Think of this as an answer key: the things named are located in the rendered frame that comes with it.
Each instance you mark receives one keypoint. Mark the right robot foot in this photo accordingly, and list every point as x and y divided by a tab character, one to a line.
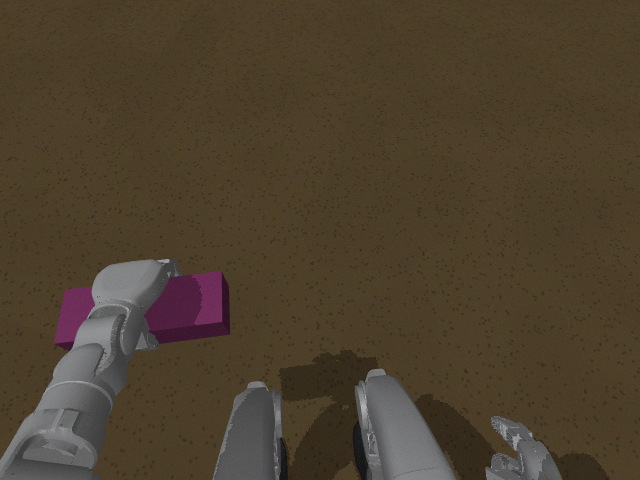
359	453

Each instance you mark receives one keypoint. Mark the left robot hand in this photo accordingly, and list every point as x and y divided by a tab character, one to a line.
138	282

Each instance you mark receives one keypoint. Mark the left robot arm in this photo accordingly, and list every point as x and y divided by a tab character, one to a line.
62	439

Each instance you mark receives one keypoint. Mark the carton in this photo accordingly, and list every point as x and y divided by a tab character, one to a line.
190	307

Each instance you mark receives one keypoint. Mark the right robot hand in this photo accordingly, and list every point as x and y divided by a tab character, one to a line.
534	460

